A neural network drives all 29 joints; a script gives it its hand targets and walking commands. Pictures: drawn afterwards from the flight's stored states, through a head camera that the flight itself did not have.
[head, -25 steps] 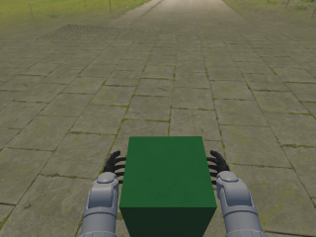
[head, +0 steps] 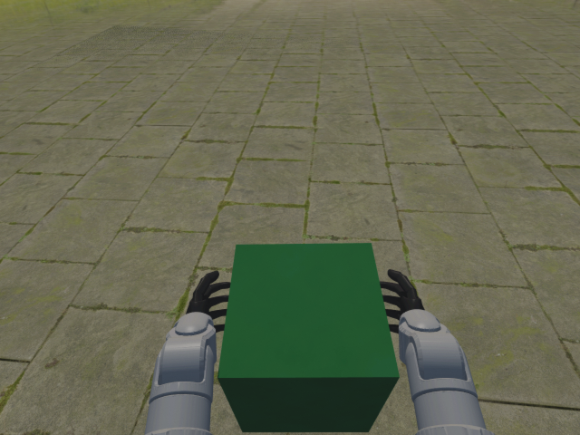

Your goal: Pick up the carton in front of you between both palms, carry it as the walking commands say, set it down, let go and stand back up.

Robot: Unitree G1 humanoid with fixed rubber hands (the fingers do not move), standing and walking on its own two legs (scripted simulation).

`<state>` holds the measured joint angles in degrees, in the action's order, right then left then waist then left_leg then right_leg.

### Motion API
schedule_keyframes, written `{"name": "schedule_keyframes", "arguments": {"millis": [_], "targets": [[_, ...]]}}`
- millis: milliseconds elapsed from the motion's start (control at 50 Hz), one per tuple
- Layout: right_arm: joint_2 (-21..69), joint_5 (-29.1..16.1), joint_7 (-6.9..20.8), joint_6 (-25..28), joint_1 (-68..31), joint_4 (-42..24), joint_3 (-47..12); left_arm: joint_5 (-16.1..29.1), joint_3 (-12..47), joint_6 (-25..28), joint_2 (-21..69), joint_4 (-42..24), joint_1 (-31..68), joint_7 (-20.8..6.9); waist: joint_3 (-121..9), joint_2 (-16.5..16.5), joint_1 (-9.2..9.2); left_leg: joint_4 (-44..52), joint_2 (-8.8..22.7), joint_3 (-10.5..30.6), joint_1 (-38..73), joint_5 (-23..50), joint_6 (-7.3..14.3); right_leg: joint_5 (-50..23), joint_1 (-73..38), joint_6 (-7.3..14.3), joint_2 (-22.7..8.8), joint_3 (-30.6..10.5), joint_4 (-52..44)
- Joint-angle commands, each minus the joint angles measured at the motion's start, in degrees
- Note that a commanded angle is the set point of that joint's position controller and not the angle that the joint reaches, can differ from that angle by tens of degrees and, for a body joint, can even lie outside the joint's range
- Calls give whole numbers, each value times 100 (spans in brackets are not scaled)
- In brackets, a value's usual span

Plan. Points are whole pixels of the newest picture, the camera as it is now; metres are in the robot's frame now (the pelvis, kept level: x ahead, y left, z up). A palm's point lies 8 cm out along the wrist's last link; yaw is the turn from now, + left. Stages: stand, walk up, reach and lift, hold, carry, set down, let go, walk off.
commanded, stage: carry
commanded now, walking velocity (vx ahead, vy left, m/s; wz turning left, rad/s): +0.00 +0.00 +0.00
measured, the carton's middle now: (304, 341) +0.31 +0.00 -0.04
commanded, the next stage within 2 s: hold in 0.54 s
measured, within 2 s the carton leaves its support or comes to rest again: neither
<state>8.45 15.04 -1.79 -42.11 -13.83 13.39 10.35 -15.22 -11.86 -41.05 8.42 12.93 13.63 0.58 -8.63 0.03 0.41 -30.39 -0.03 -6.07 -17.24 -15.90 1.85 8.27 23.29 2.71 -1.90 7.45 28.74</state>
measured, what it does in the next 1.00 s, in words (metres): stands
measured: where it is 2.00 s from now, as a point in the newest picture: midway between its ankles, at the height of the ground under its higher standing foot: outside the picture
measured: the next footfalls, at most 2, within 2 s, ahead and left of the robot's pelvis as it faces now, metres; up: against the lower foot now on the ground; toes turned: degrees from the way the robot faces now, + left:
none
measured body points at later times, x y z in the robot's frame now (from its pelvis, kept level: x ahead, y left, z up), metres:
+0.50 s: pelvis +0.01 +0.00 +0.00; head -0.03 +0.00 +0.45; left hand +0.31 +0.16 +0.04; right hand +0.31 -0.15 +0.04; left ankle +0.00 +0.10 -0.73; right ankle +0.07 -0.09 -0.73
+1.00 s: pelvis +0.02 +0.00 +0.01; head -0.02 -0.02 +0.46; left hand +0.31 +0.17 +0.05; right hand +0.33 -0.13 +0.04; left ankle +0.00 +0.10 -0.73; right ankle +0.07 -0.10 -0.73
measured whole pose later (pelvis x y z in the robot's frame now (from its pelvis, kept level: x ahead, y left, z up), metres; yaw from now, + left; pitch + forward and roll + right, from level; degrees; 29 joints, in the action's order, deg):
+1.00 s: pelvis +0.02 +0.00 +0.01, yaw +4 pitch -7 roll +0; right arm 9.1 17.2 -1.5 -41.3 -16.7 15.9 13.0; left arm -16.7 -15.5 -38.5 9.4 18.0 17.5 -0.4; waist 1.7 2.4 0.2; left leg -24.7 -1.8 0.9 -2.5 -15.1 1.8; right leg 8.9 7.3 1.9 1.0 3.3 23.1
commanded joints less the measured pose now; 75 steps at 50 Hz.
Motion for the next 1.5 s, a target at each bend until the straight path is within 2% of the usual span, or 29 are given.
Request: {"name": "schedule_keyframes", "arguments": {"millis": [0,80,380,520,540,600,640,660,680,760,880,960,1020,1040,1060,1080,1100,1120,1140,1160,1180,1200,1240,1280,1300,1360,1380,1440,1480], "targets": [[5226,-1383,1324,253,-2598,-290,-2851,1335,2902,170,5079,-226,2526,-1282,-1068,29,-29,551,680,726,-5,107,83,142,-764,-42,-747,-985,-569],[5262,-1442,1318,274,-2718,-466,-3012,1403,2943,155,5216,-169,2459,-1288,-1284,-90,-26,499,713,766,139,323,40,-152,-888,-1,-739,-905,-394],[5243,-1376,1328,251,-2584,-214,-2853,1375,2998,177,5135,-265,2624,-1278,-1056,107,-38,570,755,792,98,545,72,-353,-901,-38,-648,-813,-256],[5261,-1429,1316,245,-2500,-337,-2928,1440,3052,175,5147,-320,2524,-1272,-1151,-55,-31,567,791,829,210,552,94,-400,-940,-51,-648,-816,-256],[5598,-1442,1378,222,-2260,-402,-2871,1356,2973,154,5477,-149,2403,-1395,-642,256,150,1040,-287,1357,280,1055,69,-791,-2619,-95,630,-1143,-354],[5577,-1518,1465,353,-2852,-386,-3066,1270,2760,377,5538,20,2630,-1400,-478,201,-190,1166,-186,1402,-151,438,152,-587,-3068,-94,489,-1332,-354],[5628,-1483,1463,404,-2877,-335,-2949,1212,2744,445,5505,43,2733,-1402,-429,72,-212,1086,-187,1384,22,563,146,-423,-2947,-112,506,-1328,-436],[5621,-1486,1450,395,-2902,-430,-3010,1288,2817,453,5595,46,2721,-1429,-470,76,-111,1108,-207,1386,80,525,182,-552,-2986,-133,504,-1358,-442],[5637,-1489,1437,386,-2859,-358,-3076,1275,2815,454,5593,59,2747,-1439,-490,135,-192,1106,-232,1381,190,649,167,-695,-3020,-124,463,-1379,-490],[5509,-1323,1434,327,-2703,-69,-2762,1215,2643,364,5479,384,2739,-1460,-257,84,1,1190,-201,1412,311,547,127,-556,-2976,-133,498,-1362,-535],[5551,-1213,1430,332,-2774,45,-2595,1234,2531,402,5432,496,2964,-1536,-189,-1,107,1246,-237,1409,260,537,107,-607,-3146,-161,466,-1342,-621],[5577,-1259,1449,332,-2895,88,-2613,1159,2412,429,5354,439,2960,-1487,-331,-43,-98,1233,-248,1430,261,903,88,-988,-3415,-202,442,-1345,-612],[5460,-1129,1418,387,-3013,247,-2419,1000,2096,500,5276,723,3108,-1487,-75,39,-74,1217,-268,1406,136,614,114,-799,-3287,-202,406,-1356,-618],[5331,-949,1435,443,-3229,594,-2094,871,1872,555,5260,956,3346,-1477,195,91,-71,1216,-268,1376,-68,367,111,-569,-3101,-159,406,-1356,-591],[5316,-838,1448,547,-3619,892,-1786,647,1487,624,5118,1336,3542,-1489,259,41,-215,1125,-278,1356,-174,-24,168,-103,-3005,-147,377,-1354,-542],[5305,-654,1463,666,-3844,1133,-1465,424,1221,735,5084,1588,3737,-1506,418,52,-111,1003,-315,1315,-319,-238,164,210,-2779,-138,384,-1343,-485],[5316,-553,1465,818,-4266,1307,-1287,328,982,902,5084,1699,4076,-1514,317,-22,-203,848,-309,1313,-465,-436,207,550,-2692,-132,391,-1336,-375],[5152,-371,1461,977,-4527,1445,-1013,181,738,1047,5017,1915,4296,-1488,357,-66,-160,731,-293,1324,-659,-561,225,730,-2500,-109,414,-1316,-234],[4987,-206,1421,1091,-4449,1712,-776,16,532,1165,4927,2123,4456,-1440,376,113,-80,631,-318,1342,-684,-565,206,680,-2283,-75,414,-1354,-152],[4896,-28,1391,1217,-4455,1939,-498,-108,379,1319,4769,2017,4633,-1383,290,1,-157,503,-263,1385,-752,-548,198,743,-2230,-85,438,-1324,-32],[4646,142,1317,1353,-4502,1960,-288,-298,139,1404,4640,2234,4614,-1312,419,12,-56,495,-254,1421,-831,-523,206,634,-2014,-64,472,-1291,63],[4380,278,1263,1496,-4433,2021,-96,-423,24,1516,4458,2299,4515,-1233,400,102,-116,398,-276,1387,-955,-354,152,408,-1968,-49,503,-1278,165],[3869,609,1153,1739,-4315,2251,362,-750,-404,1735,4075,2479,4366,-1080,450,203,-19,209,-343,1322,-1156,-141,84,291,-1559,-41,582,-1199,327],[3525,717,1080,2048,-4309,2334,465,-951,-557,2063,3731,2363,4200,-983,303,270,-198,-74,-451,1225,-1621,127,16,-38,-1188,-82,595,-1157,519],[3400,762,1053,2245,-4201,2270,450,-908,-527,2231,3676,2332,4170,-925,98,186,-46,-190,-507,1224,-1688,432,-26,-352,-941,-109,637,-1147,686],[3525,583,994,2909,-4052,2350,72,-757,-210,2864,3593,2231,4083,-931,-776,69,-98,-831,-673,1066,-2190,875,-149,-1297,-694,-70,613,-1266,1140],[3612,550,970,3133,-4143,2408,-79,-610,27,3083,3688,2199,4302,-960,-1132,5,-12,-1002,-705,1052,-2468,897,-167,-1496,-638,-65,639,-1291,1341],[4160,-11,922,3669,-4706,2202,-1105,-48,881,3600,4241,2179,4638,-983,-2773,-265,-106,-1606,-756,1098,-3253,1048,-232,-2225,-891,-139,631,-1421,2103],[4331,-329,876,3831,-5236,1752,-1706,149,1440,3752,4492,2033,4749,-915,-3909,-198,-255,-1958,-838,1039,-3690,1218,-264,-2735,-1211,-145,629,-1575,2506]]}}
